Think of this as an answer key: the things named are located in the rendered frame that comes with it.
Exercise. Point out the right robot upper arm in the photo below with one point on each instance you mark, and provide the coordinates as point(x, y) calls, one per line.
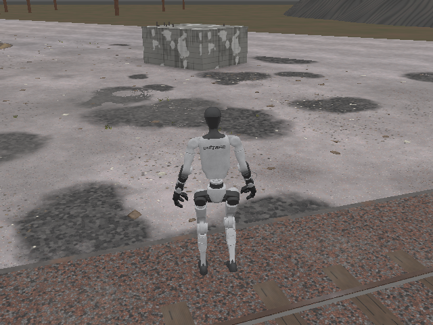
point(239, 152)

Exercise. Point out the left robot upper arm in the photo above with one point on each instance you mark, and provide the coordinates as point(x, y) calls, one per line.
point(189, 155)

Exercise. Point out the robot right forearm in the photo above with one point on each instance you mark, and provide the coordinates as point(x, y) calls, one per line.
point(248, 177)

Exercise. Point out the right robot shin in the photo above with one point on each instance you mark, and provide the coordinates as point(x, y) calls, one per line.
point(231, 240)

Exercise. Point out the right robot hand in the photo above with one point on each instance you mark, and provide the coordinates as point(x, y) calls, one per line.
point(246, 189)

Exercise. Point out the left robot hand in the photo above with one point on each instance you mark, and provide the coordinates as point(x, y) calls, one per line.
point(177, 197)

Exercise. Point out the humanoid robot head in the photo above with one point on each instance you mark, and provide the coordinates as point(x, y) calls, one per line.
point(212, 116)

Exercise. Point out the robot left forearm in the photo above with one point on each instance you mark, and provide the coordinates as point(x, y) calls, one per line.
point(181, 181)

